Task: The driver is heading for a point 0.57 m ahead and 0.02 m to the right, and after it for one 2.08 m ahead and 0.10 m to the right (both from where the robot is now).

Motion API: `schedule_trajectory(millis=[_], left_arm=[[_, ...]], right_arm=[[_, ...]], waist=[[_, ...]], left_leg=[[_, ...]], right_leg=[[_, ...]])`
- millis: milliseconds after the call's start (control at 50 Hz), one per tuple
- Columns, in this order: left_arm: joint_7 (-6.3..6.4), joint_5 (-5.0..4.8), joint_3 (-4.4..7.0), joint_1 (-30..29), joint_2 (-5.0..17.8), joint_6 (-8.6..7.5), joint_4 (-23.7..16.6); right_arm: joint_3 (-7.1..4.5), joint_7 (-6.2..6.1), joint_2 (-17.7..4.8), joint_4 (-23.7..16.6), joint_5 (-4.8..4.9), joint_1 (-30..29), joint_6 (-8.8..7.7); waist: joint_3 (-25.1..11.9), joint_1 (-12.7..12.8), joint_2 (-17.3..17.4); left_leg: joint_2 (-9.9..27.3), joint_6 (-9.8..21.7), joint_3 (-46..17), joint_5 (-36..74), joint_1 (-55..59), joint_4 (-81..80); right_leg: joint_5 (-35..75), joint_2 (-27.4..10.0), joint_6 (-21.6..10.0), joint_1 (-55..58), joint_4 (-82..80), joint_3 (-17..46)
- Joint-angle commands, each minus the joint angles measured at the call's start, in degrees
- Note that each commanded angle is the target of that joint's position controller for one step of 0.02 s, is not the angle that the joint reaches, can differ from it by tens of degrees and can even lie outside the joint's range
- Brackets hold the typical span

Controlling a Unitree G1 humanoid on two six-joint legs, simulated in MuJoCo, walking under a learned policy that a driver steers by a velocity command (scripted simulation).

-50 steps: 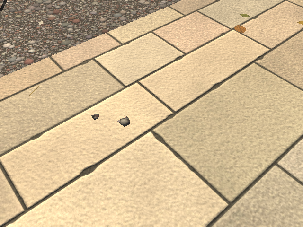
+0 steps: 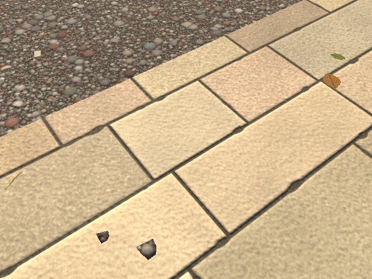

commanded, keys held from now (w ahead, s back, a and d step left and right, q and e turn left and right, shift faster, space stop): w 0.60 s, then no key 0.40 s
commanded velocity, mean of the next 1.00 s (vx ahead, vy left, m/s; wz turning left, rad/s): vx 0.40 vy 0.00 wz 0.00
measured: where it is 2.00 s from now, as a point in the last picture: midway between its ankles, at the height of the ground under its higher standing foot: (206, 257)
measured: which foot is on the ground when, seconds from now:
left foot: down 0.00-0.46, up 0.48-0.90, down 0.92-1.00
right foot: up 0.00-0.42, down 0.44-0.94, up 0.96-1.00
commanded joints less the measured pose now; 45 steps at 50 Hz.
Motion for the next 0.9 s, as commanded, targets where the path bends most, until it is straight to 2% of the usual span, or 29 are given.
schedule_trajectory(millis=[20, 40, 100, 140, 220, 320, 380, 400, 420, 440, 460, 480, 500, 520, 540, 560, 580, 600, 660, 700, 760, 820, 860, 880, 900], left_arm=[[0.52, 0.27, 1.6, 1.3, 4.1, 0.05, -3.5], [0.61, 0.29, 1.57, 1.8, 3.2, 0.64, -3.3], [0.89, 0.93, 1.92, -3.6, 3.7, 1.34, -5.3], [0.76, 1.19, 1.97, -7.6, 3.4, 1.23, -6.6], [-0.02, 0.88, 1.37, -15.1, 2.1, 0.72, -8.6], [-1.6, 0.23, 0.7, -22.8, 2.1, 0.12, -11.4], [-2.53, 0.07, 0.97, -22.0, 3.5, -0.47, -12.1], [-2.56, 0.14, 1.53, -18.9, 4.8, -0.61, -11.5], [-2.39, 0.34, 2.54, -12.4, 6.5, -0.67, -9.5], [-1.95, 0.59, 4.02, -2.0, 9.6, -0.63, -6.4], [-1.48, 1.83, 5.37, 7.2, 15.1, -0.49, -4.7], [-1.65, 1.11, 4.77, 8.8, 13.8, -0.18, -3.9], [-1.69, 0.72, 3.4, 5.3, 9.8, -0.25, -4.5], [-1.52, 0.85, 2.73, 0.3, 7.6, -0.23, -5.8], [-1.72, 1.3, 2.17, -4.0, 6.2, -0.34, -6.3], [-1.89, 1.74, 1.66, -6.4, 4.5, -0.64, -6.6], [-2.1, 2.04, 1.44, -7.0, 3.9, -0.74, -6.3], [-2.16, 1.91, 1.49, -6.5, 4.0, -0.88, -5.8], [-1.33, 2.31, 1.77, -4.8, 6.3, -1.08, -4.3], [-0.59, 2.37, 1.62, -4.3, 6.4, -0.49, -3.7], [0.02, 2.1, 1.47, -2.5, 7.0, 0.22, -2.5], [0.28, 1.66, 1.41, -1.1, 7.2, 0.98, -0.8], [0.47, 1.25, 1.52, -1.7, 7.2, 1.52, 0.0], [0.62, 0.95, 1.57, -2.4, 7.2, 1.8, 0.1], [0.76, 0.64, 1.47, -2.9, 6.8, 2.06, 0.3]], right_arm=[[-0.67, 0.18, -4.2, -1.3, -0.75, 2.0, -0.81], [-0.76, 0.05, -4.6, -0.7, -0.55, 2.9, -0.92], [-1.34, -1.02, -7.2, 0.7, -0.46, 5.9, -0.91], [-1.31, -1.7, -7.4, 1.4, -0.32, 7.9, -0.46], [-1.18, -2.26, -7.8, 2.6, 0.22, 11.2, 0.02], [-1.5, -2.45, -8.4, 5.2, 0.61, 15.7, 1.11], [-2.06, -2.81, -9.4, 5.6, 0.87, 15.0, 1.84], [-2.25, -2.86, -9.9, 5.4, 0.9, 13.7, 2.03], [-2.2, -2.87, -9.9, 5.0, 0.95, 12.1, 2.29], [-1.56, -2.83, -8.3, 4.4, 0.6, 11.5, 2.4], [-0.05, -2.49, -3.6, 3.1, -0.17, 16.1, 1.76], [1.05, -2.01, -0.6, 3.9, 0.37, 18.3, 0.31], [-0.53, -1.69, -6.7, 3.1, 1.83, 13.8, -0.87], [-0.82, -1.67, -8.1, 1.5, 2.68, 8.8, -1.43], [-0.96, -2.03, -7.5, 1.1, 2.15, 6.4, -1.35], [-1.48, -2.42, -7.2, 1.3, 1.34, 6.3, -0.66], [-1.48, -2.5, -5.8, 1.7, 1.11, 7.8, 0.23], [-1.41, -2.6, -4.5, 2.0, 1.02, 8.8, 0.94], [-1.66, -3.21, -4.0, 1.1, 0.17, 6.8, 1.94], [-1.43, -3.14, -3.2, 0.2, -0.37, 3.8, 2.02], [-0.7, -2.62, -1.9, -0.9, -0.24, -1.8, 2.08], [-0.65, -2.3, -2.9, -1.5, -0.08, -4.8, 2.34], [-0.85, -2.06, -4.1, -1.9, -0.42, -5.5, 2.12], [-1.07, -1.96, -4.8, -1.5, -0.65, -4.2, 1.88], [-1.47, -1.98, -5.6, -0.3, -0.97, -1.3, 1.57]], waist=[[-4.6, 0.6, 5.6], [-3.7, 1.0, 5.6], [-0.8, 0.4, 4.2], [-0.1, -0.6, 3.9], [1.3, -2.9, 4.5], [3.7, -5.3, 4.6], [2.8, -3.3, 5.9], [0.8, -1.3, 6.7], [-3.1, 2.4, 6.8], [-9.7, 6.6, 5.3], [-19.4, 6.6, -5.0], [-25.2, 5.8, -14.6], [-19.0, 6.2, -9.9], [-12.0, 5.0, -6.8], [-7.2, 3.0, -2.1], [-5.0, 1.0, -1.9], [-4.2, -0.5, -2.9], [-3.8, -1.1, -3.0], [-1.4, -2.3, -1.6], [-1.6, -2.1, -1.9], [-2.6, 0.0, -2.6], [-2.9, 1.1, -3.1], [-3.0, 0.8, -3.4], [-3.5, -0.3, -3.2], [-4.6, -2.0, -2.1]], left_leg=[[15.2, 9.3, -18.5, 5.2, 12.1, -17.2], [14.7, 9.7, -16.6, 6.5, 10.6, -18.4], [14.7, 10.3, -13.6, 10.0, 10.7, -20.6], [14.2, 9.5, -11.9, 11.3, 12.6, -20.9], [12.4, 7.5, -8.0, 10.6, 14.4, -21.3], [15.4, 7.5, -8.0, 10.9, 22.8, -18.3], [17.4, 6.3, -8.4, 18.0, 26.4, -14.0], [17.1, 5.6, -7.8, 26.0, 26.4, -10.8], [15.2, 4.5, -6.0, 35.1, 25.1, -3.5], [11.9, 2.7, -3.7, 34.5, 18.6, 8.8], [5.3, -0.9, -0.7, 13.9, -2.0, 31.2], [-1.8, -2.3, -6.1, -22.9, -15.7, 45.1], [2.0, -1.0, -10.9, -22.4, -21.5, 50.6], [5.1, -0.1, -9.2, -17.6, -22.9, 50.0], [7.7, -0.1, -7.8, -12.6, -20.7, 46.2], [9.6, -0.2, -8.1, -9.7, -17.3, 42.3], [10.4, -0.3, -8.2, -8.0, -14.0, 40.4], [10.6, -0.6, -7.9, -7.3, -12.6, 38.7], [9.9, -3.0, -6.5, -3.6, -13.6, 32.3], [9.1, -3.9, -5.6, 2.2, -13.0, 24.0], [6.6, -3.8, -3.6, 11.1, -7.6, 12.2], [5.5, -3.4, -4.4, 12.0, -5.9, 6.9], [5.1, -2.2, -4.8, 8.2, -5.5, 4.4], [4.7, -1.5, -4.7, 8.0, -3.5, 1.9], [3.9, -0.5, -4.1, 12.5, 1.2, -2.7]], right_leg=[[6.2, -6.4, -0.4, -11.3, -0.4, 2.8], [6.7, -6.6, 0.0, -11.0, -1.9, 2.3], [13.1, -7.3, 1.7, -16.6, -9.1, 1.7], [18.9, -7.1, 2.4, -19.4, -15.3, 1.4], [27.7, -5.0, 2.4, -17.6, -28.0, -0.7], [24.7, -3.2, 1.6, -19.1, -35.8, -1.6], [18.8, -2.0, -0.6, -15.2, -38.5, -2.2], [17.2, -0.4, -1.5, -9.8, -39.1, -3.4], [17.7, 1.7, -2.9, -0.2, -40.2, -5.2], [19.4, 0.5, -5.0, 15.3, -39.1, -3.6], [16.8, -14.2, -12.2, 38.8, -38.8, 17.0], [9.4, -21.7, -17.5, 47.2, -48.7, 39.2], [5.2, -19.5, -14.5, 42.2, -50.3, 35.2], [7.4, -17.5, -12.3, 33.7, -51.3, 26.5], [12.1, -15.2, -11.1, 24.5, -53.5, 20.2], [15.1, -13.1, -10.1, 18.5, -55.3, 15.9], [16.1, -11.9, -9.8, 14.7, -57.1, 13.5], [17.0, -11.3, -10.1, 12.8, -58.5, 11.9], [39.8, -10.7, -10.9, 10.2, -58.2, 5.3], [48.0, -8.9, -9.6, 10.2, -56.8, 0.7], [47.6, -6.6, -7.6, 10.2, -55.8, -3.0], [44.7, -8.3, -7.7, 14.2, -53.8, -1.6], [44.1, -9.6, -7.3, 16.9, -50.4, 0.1], [42.9, -9.6, -6.6, 17.8, -47.9, 0.8], [40.5, -8.0, -5.0, 17.9, -44.3, 0.6]])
